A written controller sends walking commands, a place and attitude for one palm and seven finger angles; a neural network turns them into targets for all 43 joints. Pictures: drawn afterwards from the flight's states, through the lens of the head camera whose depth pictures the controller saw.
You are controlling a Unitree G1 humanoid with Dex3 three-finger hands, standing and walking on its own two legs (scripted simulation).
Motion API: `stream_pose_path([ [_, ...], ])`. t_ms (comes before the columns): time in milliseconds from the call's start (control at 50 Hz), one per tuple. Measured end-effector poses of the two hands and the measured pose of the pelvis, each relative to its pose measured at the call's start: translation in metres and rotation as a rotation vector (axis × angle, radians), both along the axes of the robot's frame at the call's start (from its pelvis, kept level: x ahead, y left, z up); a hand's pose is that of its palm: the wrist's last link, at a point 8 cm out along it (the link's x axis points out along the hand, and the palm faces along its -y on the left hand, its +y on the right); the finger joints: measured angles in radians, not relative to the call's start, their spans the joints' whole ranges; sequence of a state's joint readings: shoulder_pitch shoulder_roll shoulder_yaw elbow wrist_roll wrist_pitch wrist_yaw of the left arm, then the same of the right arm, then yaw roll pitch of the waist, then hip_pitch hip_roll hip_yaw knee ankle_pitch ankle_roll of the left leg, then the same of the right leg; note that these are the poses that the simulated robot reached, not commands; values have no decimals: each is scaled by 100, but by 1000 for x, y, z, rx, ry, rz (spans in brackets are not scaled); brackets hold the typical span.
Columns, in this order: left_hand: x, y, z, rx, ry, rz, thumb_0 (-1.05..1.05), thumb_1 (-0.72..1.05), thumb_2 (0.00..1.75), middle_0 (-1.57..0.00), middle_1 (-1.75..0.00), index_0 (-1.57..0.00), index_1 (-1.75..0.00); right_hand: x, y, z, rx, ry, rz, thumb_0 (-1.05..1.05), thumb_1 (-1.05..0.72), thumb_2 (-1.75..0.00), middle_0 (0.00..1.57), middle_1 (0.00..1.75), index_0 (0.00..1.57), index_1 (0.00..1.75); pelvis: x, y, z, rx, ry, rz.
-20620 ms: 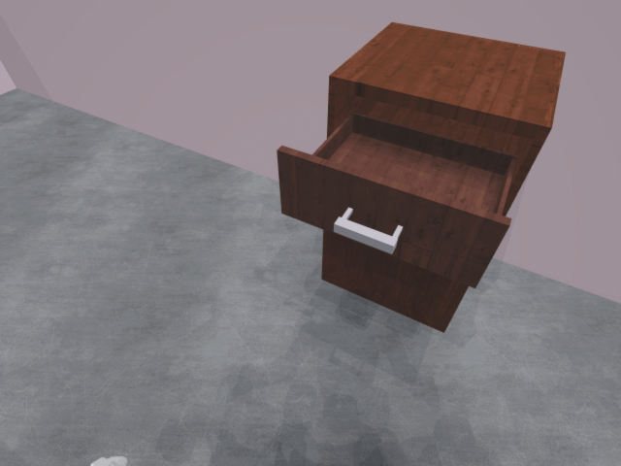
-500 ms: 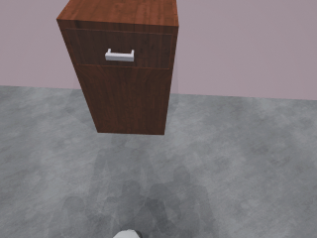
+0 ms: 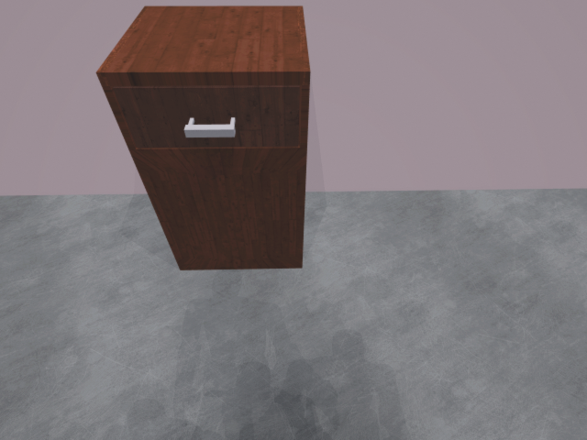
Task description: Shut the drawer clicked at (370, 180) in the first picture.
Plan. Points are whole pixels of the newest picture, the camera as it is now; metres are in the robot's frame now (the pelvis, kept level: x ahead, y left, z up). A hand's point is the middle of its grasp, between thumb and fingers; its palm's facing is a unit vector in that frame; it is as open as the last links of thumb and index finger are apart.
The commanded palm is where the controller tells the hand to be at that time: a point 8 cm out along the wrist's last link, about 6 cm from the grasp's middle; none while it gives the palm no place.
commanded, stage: let the arm hang, fingers relaxed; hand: left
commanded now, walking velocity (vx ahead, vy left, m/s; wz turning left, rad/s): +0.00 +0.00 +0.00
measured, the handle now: (211, 126) +0.83 +0.25 -0.05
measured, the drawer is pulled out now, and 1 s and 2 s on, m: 0.00 0.00 0.00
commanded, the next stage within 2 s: look to check the result in 0.14 s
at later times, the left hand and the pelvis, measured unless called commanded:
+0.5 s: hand out of the picture +0.02 +0.19 -0.17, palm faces +0.01 -0.97 -0.25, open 7.4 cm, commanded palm none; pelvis +0.02 -0.01 +0.00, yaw -1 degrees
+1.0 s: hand out of the picture +0.03 +0.20 -0.17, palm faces -0.01 -0.96 -0.26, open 7.4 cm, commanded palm none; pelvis +0.02 -0.01 +0.00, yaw -1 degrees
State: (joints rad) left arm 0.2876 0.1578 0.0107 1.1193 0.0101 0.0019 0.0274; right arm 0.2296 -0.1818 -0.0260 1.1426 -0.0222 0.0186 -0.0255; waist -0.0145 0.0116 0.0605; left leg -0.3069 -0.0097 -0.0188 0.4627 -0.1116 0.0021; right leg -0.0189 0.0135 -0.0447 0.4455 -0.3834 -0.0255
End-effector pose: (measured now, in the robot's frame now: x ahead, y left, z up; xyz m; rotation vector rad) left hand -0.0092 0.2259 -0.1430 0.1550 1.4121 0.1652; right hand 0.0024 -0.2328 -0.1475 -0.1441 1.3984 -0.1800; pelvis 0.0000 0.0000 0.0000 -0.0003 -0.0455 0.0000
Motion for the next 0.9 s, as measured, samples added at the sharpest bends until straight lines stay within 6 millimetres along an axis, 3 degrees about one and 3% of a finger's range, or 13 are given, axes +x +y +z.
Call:
stream_pose_path([
  [100,20,-4,-1,-2,-34,-12,0,91,90,-20,-30,-20,-31,2,-6,2,-11,6,-5,0,-91,-90,20,30,20,30,5,-4,0,0,3,-2],
  [220,32,-3,0,8,-43,-17,0,91,90,-20,-30,-20,-31,10,-11,4,-22,-2,-7,0,-91,-90,20,30,20,30,9,-7,0,-1,3,-7],
  [620,26,14,7,50,-5,-13,0,91,90,-20,-30,-20,-30,44,-20,6,-34,-59,21,0,-91,-90,20,30,20,30,16,-7,2,6,1,-16],
  [900,35,17,10,54,-21,-32,0,91,90,-20,-30,-20,-30,47,-28,9,-48,-66,24,0,-91,-90,20,30,20,30,17,-7,4,9,2,-21],
])
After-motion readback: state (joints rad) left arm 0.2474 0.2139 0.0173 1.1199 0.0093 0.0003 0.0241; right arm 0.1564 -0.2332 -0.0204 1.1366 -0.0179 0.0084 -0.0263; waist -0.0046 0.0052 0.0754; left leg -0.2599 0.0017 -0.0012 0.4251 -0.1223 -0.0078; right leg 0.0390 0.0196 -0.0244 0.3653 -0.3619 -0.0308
